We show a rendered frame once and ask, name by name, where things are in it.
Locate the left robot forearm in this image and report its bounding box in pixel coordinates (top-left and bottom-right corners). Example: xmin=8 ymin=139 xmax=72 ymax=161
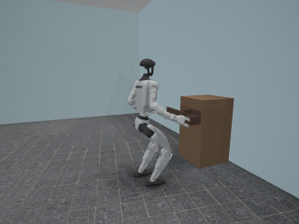
xmin=130 ymin=103 xmax=137 ymax=110

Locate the robot right hand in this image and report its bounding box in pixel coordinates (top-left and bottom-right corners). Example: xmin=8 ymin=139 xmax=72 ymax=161
xmin=176 ymin=115 xmax=191 ymax=128

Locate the robot left upper arm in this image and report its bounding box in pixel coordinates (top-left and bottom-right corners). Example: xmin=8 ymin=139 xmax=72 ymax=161
xmin=127 ymin=81 xmax=137 ymax=105

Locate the cabinet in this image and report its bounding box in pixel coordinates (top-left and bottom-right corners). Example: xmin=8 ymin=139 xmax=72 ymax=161
xmin=178 ymin=94 xmax=235 ymax=169

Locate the robot right foot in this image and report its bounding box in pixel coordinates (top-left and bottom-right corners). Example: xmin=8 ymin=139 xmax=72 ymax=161
xmin=145 ymin=178 xmax=165 ymax=188

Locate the robot right thigh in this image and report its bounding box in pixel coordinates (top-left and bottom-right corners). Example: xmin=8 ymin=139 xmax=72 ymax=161
xmin=141 ymin=124 xmax=172 ymax=156

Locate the drawer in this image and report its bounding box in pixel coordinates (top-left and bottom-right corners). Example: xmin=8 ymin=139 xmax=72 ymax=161
xmin=166 ymin=106 xmax=202 ymax=126

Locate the right robot forearm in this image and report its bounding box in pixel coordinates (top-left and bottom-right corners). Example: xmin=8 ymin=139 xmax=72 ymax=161
xmin=152 ymin=103 xmax=178 ymax=121

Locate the robot right upper arm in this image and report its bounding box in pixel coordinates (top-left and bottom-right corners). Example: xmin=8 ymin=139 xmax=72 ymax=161
xmin=148 ymin=80 xmax=159 ymax=111

